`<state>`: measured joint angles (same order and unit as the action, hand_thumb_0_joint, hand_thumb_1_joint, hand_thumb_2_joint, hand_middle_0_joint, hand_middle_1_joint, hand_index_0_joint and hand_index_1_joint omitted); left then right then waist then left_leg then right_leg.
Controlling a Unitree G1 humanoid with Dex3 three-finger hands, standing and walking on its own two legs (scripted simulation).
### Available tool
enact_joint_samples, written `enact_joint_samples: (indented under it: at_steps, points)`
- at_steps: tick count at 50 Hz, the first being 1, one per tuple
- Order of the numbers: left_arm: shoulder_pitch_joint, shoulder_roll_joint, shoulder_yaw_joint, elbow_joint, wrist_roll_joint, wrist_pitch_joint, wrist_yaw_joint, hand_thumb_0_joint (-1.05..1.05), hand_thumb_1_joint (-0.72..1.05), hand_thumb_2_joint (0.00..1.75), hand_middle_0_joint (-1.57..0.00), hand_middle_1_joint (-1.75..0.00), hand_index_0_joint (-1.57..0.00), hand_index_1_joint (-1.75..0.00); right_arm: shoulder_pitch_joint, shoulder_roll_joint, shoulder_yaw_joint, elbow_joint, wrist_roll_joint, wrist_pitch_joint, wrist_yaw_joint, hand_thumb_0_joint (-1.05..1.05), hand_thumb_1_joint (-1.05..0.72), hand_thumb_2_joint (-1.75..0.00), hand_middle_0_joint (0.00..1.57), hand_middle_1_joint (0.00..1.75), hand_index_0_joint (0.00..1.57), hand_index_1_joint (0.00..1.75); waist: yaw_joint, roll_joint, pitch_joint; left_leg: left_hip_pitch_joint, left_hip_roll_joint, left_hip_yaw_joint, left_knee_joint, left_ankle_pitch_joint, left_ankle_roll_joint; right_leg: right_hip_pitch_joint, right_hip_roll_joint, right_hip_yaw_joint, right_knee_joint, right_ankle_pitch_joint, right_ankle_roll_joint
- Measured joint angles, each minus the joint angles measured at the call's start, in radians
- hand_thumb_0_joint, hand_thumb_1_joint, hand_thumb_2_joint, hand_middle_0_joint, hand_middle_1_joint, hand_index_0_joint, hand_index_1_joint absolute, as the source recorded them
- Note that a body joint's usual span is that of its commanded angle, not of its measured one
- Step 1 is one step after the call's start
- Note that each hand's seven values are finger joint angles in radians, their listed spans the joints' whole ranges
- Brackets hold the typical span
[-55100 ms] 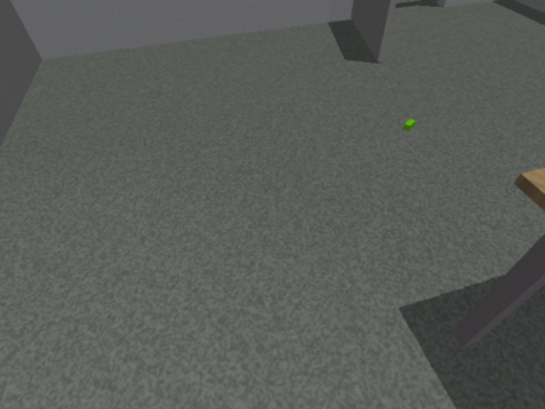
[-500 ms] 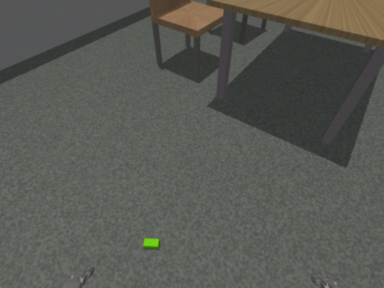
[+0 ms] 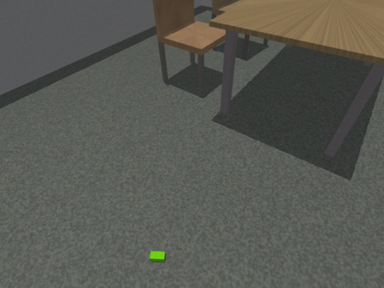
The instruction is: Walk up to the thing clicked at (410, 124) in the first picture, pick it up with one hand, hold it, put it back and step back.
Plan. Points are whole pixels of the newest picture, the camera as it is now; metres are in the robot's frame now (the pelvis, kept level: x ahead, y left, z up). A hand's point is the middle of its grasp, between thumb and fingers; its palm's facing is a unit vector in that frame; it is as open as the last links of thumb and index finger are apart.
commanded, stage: stand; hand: left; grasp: from above
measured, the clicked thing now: (157, 256) +0.45 +0.23 -0.76
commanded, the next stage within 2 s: step back in 1.78 s
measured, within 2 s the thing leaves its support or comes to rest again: neither
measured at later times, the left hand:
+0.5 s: hand out of the picture +0.05 +0.23 -0.16, palm faces +0.03 -0.94 -0.33, open 7.3 cm
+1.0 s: hand out of the picture +0.08 +0.23 -0.15, palm faces +0.02 -0.94 -0.33, open 7.3 cm
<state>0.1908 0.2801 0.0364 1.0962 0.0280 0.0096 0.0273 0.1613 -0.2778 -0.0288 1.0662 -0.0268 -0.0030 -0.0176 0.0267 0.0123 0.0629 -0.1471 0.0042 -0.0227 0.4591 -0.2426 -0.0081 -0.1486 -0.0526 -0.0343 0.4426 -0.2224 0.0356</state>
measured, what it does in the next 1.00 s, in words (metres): stands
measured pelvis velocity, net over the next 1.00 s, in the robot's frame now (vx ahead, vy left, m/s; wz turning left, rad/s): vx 0.01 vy -0.01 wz -0.01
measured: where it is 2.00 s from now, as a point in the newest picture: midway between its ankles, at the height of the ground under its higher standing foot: outside the picture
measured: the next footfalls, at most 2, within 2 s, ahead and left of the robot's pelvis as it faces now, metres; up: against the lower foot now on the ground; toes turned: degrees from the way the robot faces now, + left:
none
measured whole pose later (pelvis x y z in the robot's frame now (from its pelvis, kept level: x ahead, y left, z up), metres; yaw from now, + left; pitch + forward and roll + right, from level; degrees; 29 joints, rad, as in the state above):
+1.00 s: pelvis +0.01 -0.01 +0.01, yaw -1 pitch -3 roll +0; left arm 0.10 0.31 0.04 1.17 0.01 0.00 0.01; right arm 0.11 -0.33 -0.01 1.14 -0.02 -0.01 -0.01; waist 0.01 0.01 0.06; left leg -0.09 0.03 -0.02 0.34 -0.19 -0.03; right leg -0.11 -0.03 -0.03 0.34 -0.18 0.02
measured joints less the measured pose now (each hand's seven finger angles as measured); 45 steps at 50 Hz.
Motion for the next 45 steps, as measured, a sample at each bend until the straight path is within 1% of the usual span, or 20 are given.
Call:
enact_joint_samples:
  at_steps: [14,34,45]
  points:
    - [-0.041,0.023,0.003,0.058,-0.003,-0.006,-0.008,0.0,0.91,0.9,-0.2,-0.3,-0.2,-0.3,-0.011,-0.027,0.001,0.047,0.003,0.001,0.006,0.01,-0.9,-0.9,0.21,0.3,0.21,0.29,-0.007,0.001,0.003,0.03,0.006,-0.004,-0.073,0.044,-0.009,0.026,0.007,-0.005,-0.061,0.037,-0.008]
    - [-0.073,0.025,-0.001,0.077,-0.011,-0.011,-0.019,0.0,0.91,0.9,-0.2,-0.3,-0.2,-0.3,-0.028,-0.038,0.017,0.07,0.007,-0.002,0.009,0.01,-0.9,-0.9,0.21,0.3,0.21,0.29,-0.014,0.004,0.005,0.039,0.021,-0.003,-0.102,0.051,-0.021,0.031,0.022,-0.005,-0.087,0.044,-0.019]
    - [-0.087,0.029,0.0,0.076,-0.015,-0.014,-0.02,0.0,0.91,0.9,-0.2,-0.3,-0.2,-0.3,-0.041,-0.045,0.019,0.072,0.008,-0.005,0.009,0.01,-0.9,-0.9,0.21,0.3,0.21,0.29,-0.016,0.003,0.002,0.049,0.025,0.001,-0.113,0.049,-0.022,0.039,0.026,-0.002,-0.099,0.044,-0.02]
